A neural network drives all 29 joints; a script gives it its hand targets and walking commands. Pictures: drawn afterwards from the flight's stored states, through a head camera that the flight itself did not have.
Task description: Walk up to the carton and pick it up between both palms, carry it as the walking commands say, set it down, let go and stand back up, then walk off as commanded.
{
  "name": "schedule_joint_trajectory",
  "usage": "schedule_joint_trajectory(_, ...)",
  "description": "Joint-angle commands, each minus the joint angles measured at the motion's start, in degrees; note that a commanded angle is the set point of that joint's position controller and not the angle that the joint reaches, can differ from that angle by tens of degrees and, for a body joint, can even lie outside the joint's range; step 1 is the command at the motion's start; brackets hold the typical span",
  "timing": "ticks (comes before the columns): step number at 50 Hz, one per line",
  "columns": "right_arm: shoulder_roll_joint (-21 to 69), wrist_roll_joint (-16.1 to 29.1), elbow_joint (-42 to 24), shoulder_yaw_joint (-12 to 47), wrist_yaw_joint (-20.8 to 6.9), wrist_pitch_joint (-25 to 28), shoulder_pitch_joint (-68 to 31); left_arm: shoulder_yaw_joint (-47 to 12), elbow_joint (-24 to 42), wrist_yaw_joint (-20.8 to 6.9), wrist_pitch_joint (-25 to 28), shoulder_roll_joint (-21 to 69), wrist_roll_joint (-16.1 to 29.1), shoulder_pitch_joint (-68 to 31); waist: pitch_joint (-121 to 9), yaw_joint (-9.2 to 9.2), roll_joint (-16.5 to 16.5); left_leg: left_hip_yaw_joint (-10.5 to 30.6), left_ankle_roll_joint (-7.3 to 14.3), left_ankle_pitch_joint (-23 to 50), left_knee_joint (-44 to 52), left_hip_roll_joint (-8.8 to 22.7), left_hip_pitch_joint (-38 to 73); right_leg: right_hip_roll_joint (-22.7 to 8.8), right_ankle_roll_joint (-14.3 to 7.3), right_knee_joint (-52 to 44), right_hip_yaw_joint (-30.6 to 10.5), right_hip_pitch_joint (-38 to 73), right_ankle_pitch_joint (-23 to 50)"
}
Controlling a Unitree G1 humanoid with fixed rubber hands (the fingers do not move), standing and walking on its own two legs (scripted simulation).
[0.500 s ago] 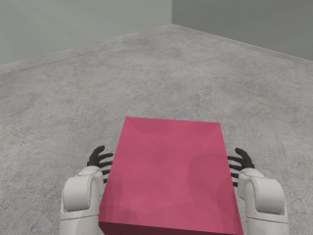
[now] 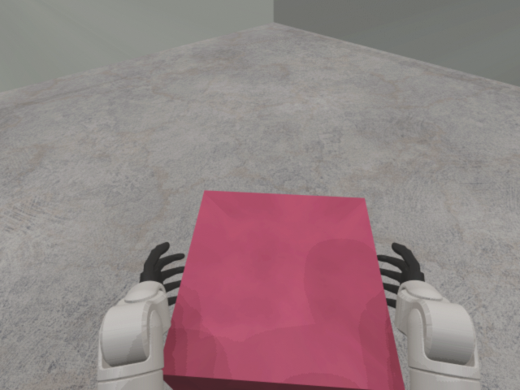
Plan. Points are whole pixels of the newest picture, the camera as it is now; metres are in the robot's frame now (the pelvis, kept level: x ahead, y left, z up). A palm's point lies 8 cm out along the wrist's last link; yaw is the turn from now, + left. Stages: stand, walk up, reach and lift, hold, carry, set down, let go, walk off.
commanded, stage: carry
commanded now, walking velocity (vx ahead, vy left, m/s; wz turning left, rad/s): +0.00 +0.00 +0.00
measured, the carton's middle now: (279, 294) +0.31 +0.00 +0.00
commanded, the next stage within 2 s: none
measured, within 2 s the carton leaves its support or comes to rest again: neither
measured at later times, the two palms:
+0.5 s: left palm (160, 279) +0.29 +0.18 +0.08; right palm (403, 280) +0.29 -0.18 +0.07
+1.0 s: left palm (167, 256) +0.35 +0.19 +0.05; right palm (383, 253) +0.36 -0.17 +0.05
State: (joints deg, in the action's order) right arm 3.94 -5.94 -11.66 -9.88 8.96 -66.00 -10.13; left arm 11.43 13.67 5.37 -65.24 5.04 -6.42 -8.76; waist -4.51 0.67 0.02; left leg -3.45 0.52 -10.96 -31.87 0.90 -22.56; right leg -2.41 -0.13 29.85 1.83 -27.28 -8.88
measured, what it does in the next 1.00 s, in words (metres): shifts its weight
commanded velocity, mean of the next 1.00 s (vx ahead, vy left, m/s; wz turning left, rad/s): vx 0.00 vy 0.00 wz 0.00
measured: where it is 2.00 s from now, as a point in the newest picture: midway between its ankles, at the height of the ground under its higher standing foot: outside the picture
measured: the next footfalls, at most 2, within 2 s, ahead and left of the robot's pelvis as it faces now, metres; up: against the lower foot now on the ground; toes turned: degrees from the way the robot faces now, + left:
none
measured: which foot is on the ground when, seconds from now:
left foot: down 0.00-1.00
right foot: down 0.00-1.00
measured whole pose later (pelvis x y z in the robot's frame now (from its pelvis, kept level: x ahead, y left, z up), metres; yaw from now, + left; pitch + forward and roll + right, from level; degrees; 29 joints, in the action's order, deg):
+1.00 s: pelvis +0.08 +0.00 +0.00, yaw +1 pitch +2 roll +0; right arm 4.3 -11.5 0.7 -10.6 3.7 -50.2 -8.7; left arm 12.8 1.6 0.7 -50.2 6.2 -11.4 -7.7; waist -4.7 0.8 -0.5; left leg -2.3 0.0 -18.2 -32.9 1.0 -16.3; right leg -2.3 0.9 31.3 2.2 -21.3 -11.6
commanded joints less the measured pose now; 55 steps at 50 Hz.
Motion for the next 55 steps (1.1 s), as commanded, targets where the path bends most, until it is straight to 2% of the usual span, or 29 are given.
schedule_joint_trajectory(1, 52.2, 25.0, -6.1, 41.2, -23.3, 0.5, -30.0, -43.5, 4.3, -20.8, -0.9, 50.1, 26.3, -32.2, -14.6, -0.16, 1.6, 7.6, 1.8, -16.2, 9.4, 4.6, 1.5, -2.7, -0.9, -6.3, -4.0, 7.7, -15.5)
schedule_joint_trajectory(3, 52.9, 25.2, -6.3, 41.5, -23.2, 0.7, -30.7, -43.8, 4.8, -20.7, -0.6, 50.5, 26.2, -32.4, -14.9, -0.15, 1.3, 5.8, 1.4, -13.4, 7.8, 3.4, 2.5, -3.4, -0.7, -6.7, -5.1, 7.7, -14.2)
schedule_joint_trajectory(5, 51.8, 23.1, -1.3, 38.6, -23.4, 1.5, -28.2, -41.8, 0.7, -20.8, 0.1, 49.7, 24.1, -31.6, -13.4, -0.17, -1.5, 6.5, 1.4, -17.5, 9.6, 3.4, 0.6, -3.0, -1.0, -7.0, -4.8, 7.0, -16.9)
schedule_joint_trajectory(7, 52.5, 23.8, -3.1, 39.8, -23.7, 2.3, -29.7, -42.3, 3.0, -20.8, 1.1, 50.1, 24.6, -33.8, -12.6, -0.14, -0.2, 7.7, 1.7, -17.6, 10.3, 4.4, -0.1, -2.9, -0.9, -6.1, -4.3, 7.9, -15.3)
schedule_joint_trajectory(8, 51.5, 23.5, -2.3, 38.9, -23.6, 2.8, -31.3, -40.8, -1.0, -20.7, 1.3, 50.4, 23.5, -32.3, -12.9, 0.01, -0.8, 6.4, 1.2, -17.3, 9.8, 3.5, 0.4, -2.6, -1.1, -6.3, -4.7, 7.5, -15.8)
schedule_joint_trajectory(9, 52.7, 25.0, -5.7, 41.0, -23.5, 2.6, -32.2, -42.8, 2.4, -20.7, 1.3, 51.1, 25.1, -32.7, -13.8, 0.08, 0.0, 5.7, 1.2, -14.5, 8.4, 3.3, 1.8, -3.1, -1.1, -6.9, -5.5, 7.5, -15.0)
schedule_joint_trajectory(15, 51.8, 23.1, -2.1, 39.4, -23.3, 3.0, -29.8, -40.9, 0.2, -20.7, 1.8, 49.6, 23.5, -31.7, -11.7, -0.07, 2.2, 6.7, 1.3, -16.0, 8.9, 3.5, 0.1, -2.9, -1.1, -7.0, -5.0, 6.6, -17.1)
schedule_joint_trajectory(18, 51.5, 22.2, 0.1, 37.8, -23.6, 3.7, -30.0, -40.2, -0.7, -20.6, 2.6, 49.0, 23.0, -32.9, -14.2, 0.09, -2.0, 7.0, 1.5, -15.3, 9.5, 4.0, 1.4, -2.5, -1.1, -5.1, -4.5, 8.3, -13.0)
schedule_joint_trajectory(21, 52.3, 23.4, -4.2, 39.6, -23.7, 4.3, -31.7, -41.9, 3.2, -20.6, 3.3, 50.2, 24.1, -34.4, -13.9, 0.15, -0.4, 7.0, 1.7, -14.4, 9.7, 4.1, 1.1, -2.7, -1.2, -4.9, -4.6, 8.8, -12.8)
schedule_joint_trajectory(24, 51.0, 21.5, -0.8, 38.2, -23.4, 5.1, -29.0, -40.5, -0.7, -20.7, 4.0, 50.0, 22.3, -31.9, -13.9, -0.05, 0.4, 5.1, 1.1, -12.8, 7.8, 2.8, 2.7, -3.4, -1.1, -7.2, -5.8, 7.8, -15.1)
schedule_joint_trajectory(25, 50.0, 19.6, 2.5, 36.1, -23.4, 6.0, -27.6, -38.0, -3.5, -20.7, 4.9, 48.3, 20.5, -31.2, -13.9, -0.06, 2.7, 5.9, 1.3, -12.8, 7.9, 2.9, 3.0, -4.1, -1.0, -8.1, -6.3, 7.7, -16.9)
schedule_joint_trajectory(28, 50.8, 20.8, 0.4, 37.7, -23.5, 7.1, -29.3, -38.5, -2.1, -21.0, 6.0, 47.9, 21.0, -31.7, -13.5, 0.01, 3.7, 4.8, 1.1, -9.8, 6.1, 2.5, 4.8, -4.7, -1.0, -9.7, -7.3, 7.1, -17.4)
schedule_joint_trajectory(30, 49.7, 18.2, 5.2, 34.6, -23.4, 8.8, -28.9, -35.5, -6.8, -20.8, 7.5, 47.4, 18.6, -31.4, -13.8, 0.07, 1.7, 5.6, 1.1, -9.0, 7.2, 3.6, 4.0, -4.3, -1.1, -8.1, -6.0, 9.2, -13.4)
schedule_joint_trajectory(31, 50.1, 18.9, 2.9, 36.1, -23.5, 9.6, -28.8, -36.4, -5.0, -20.8, 8.4, 47.3, 18.6, -29.8, -14.3, 0.04, 1.8, 5.1, 0.9, -8.1, 6.9, 3.5, 4.7, -4.4, -0.8, -7.8, -5.8, 9.7, -11.8)
schedule_joint_trajectory(33, 49.5, 16.2, 7.2, 33.4, -23.4, 12.2, -27.7, -34.8, -7.6, -20.7, 11.4, 47.2, 16.5, -31.0, -14.3, -0.07, 2.9, 3.3, 0.5, -4.6, 4.6, 2.6, 7.4, -5.5, -0.7, -9.7, -7.5, 9.6, -11.3)
schedule_joint_trajectory(35, 51.4, 20.3, -1.9, 38.9, -23.4, 11.9, -30.6, -39.5, 1.4, -20.4, 10.9, 48.2, 20.3, -33.1, -15.0, 0.09, 3.5, 4.2, 0.4, -3.8, 5.0, 3.0, 7.1, -5.2, -0.6, -9.0, -6.6, 10.8, -10.4)
schedule_joint_trajectory(36, 50.6, 19.8, 0.0, 37.9, -23.1, 11.2, -30.3, -38.9, -0.8, -20.2, 10.2, 48.4, 20.1, -33.1, -14.9, 0.09, 3.4, 4.0, 0.3, -2.8, 4.9, 3.4, 7.3, -5.1, -0.7, -8.1, -6.0, 11.3, -8.6)
schedule_joint_trajectory(37, 48.2, 16.1, 6.4, 33.6, -23.0, 12.2, -27.6, -34.0, -8.6, -20.2, 11.0, 46.3, 16.0, -29.0, -16.0, 0.25, 2.5, 4.6, 0.7, -1.3, 4.9, 4.1, 8.2, -5.1, -1.0, -6.8, -5.6, 11.9, -5.4)
schedule_joint_trajectory(39, 46.5, 13.3, 10.0, 30.8, -23.4, 15.3, -25.3, -31.5, -11.2, -20.3, 14.2, 43.8, 12.9, -25.9, -17.2, 0.16, -0.3, 4.4, 0.3, 2.1, 4.4, 4.9, 9.2, -5.2, -0.8, -4.6, -4.8, 13.8, 1.3)
schedule_joint_trajectory(41, 49.1, 18.4, -0.8, 37.5, -23.5, 15.2, -28.6, -38.7, 0.8, -19.9, 13.9, 46.8, 18.3, -31.0, -17.3, 0.23, -1.0, 5.1, 0.5, 7.2, 4.4, 5.7, 8.1, -4.0, -0.6, -1.6, -2.5, 15.5, 7.7)
schedule_joint_trajectory(42, 49.8, 19.0, -0.9, 38.2, -23.4, 13.7, -28.5, -39.3, 1.7, -19.8, 12.5, 47.5, 19.2, -32.1, -17.4, 0.33, 0.0, 5.1, 0.6, 8.1, 4.1, 6.0, 8.2, -3.9, -0.5, -1.1, -2.1, 15.8, 7.9)
schedule_joint_trajectory(45, 44.7, 10.9, 12.5, 29.1, -23.7, 16.3, -22.0, -30.8, -13.7, -20.3, 14.9, 42.6, 11.0, -23.8, -17.6, -0.14, -0.5, 4.5, 0.7, 8.8, 3.0, 6.1, 9.6, -4.9, -0.6, -1.2, -2.8, 15.5, 10.6)
schedule_joint_trajectory(46, 44.5, 10.7, 12.2, 29.9, -23.8, 18.0, -21.5, -31.2, -12.2, -20.4, 16.7, 42.3, 11.1, -24.9, -17.5, -0.01, 0.2, 4.5, 0.5, 8.1, 2.7, 5.8, 9.6, -5.2, -0.7, -1.2, -3.3, 15.9, 11.8)
schedule_joint_trajectory(48, 47.6, 16.2, 2.1, 36.2, -23.7, 18.0, -28.4, -37.4, -4.4, -20.1, 16.5, 45.9, 16.2, -29.7, -15.8, 0.2, -0.5, 4.6, 0.6, 9.9, 3.8, 6.1, 8.7, -4.5, -0.5, -0.1, -2.5, 15.8, 11.0)
schedule_joint_trajectory(49, 47.0, 13.9, 7.3, 33.6, -23.5, 18.0, -26.2, -35.4, -7.8, -20.1, 16.5, 45.4, 14.8, -30.2, -15.4, 0.0, -0.2, 4.5, 0.3, 7.2, 3.1, 5.7, 9.3, -4.7, -0.4, -1.3, -2.8, 14.8, 9.0)
schedule_joint_trajectory(50, 46.0, 13.6, 6.8, 33.1, -23.5, 18.5, -25.8, -34.7, -8.6, -20.2, 17.0, 44.5, 14.1, -28.0, -16.7, -0.02, -1.4, 4.8, 0.4, 7.5, 3.3, 5.9, 9.7, -4.6, -0.4, -0.9, -2.7, 15.1, 8.4)
schedule_joint_trajectory(51, 44.2, 8.9, 17.0, 28.0, -23.6, 20.4, -22.8, -29.7, -18.8, -20.4, 18.9, 43.1, 9.6, -25.9, -15.3, -0.09, 0.0, 4.8, 0.5, 7.3, 2.8, 6.1, 9.4, -4.7, -0.5, -1.1, -2.9, 15.1, 9.5)
schedule_joint_trajectory(53, 46.1, 14.2, 4.9, 35.5, -23.5, 21.6, -24.9, -36.8, -6.2, -20.1, 20.2, 44.7, 14.7, -27.7, -13.7, -0.23, 1.3, 5.0, 0.5, 8.5, 2.6, 6.1, 9.3, -5.1, -0.5, -0.9, -2.8, 15.1, 11.4)
schedule_joint_trajectory(55, 46.2, 13.9, 7.8, 34.2, -23.4, 20.9, -25.3, -36.0, -9.1, -19.9, 19.4, 44.8, 14.0, -27.7, -15.3, -0.12, -1.8, 4.7, 0.6, 9.1, 2.4, 6.1, 9.7, -4.8, -0.5, -0.4, -3.1, 15.5, 11.2)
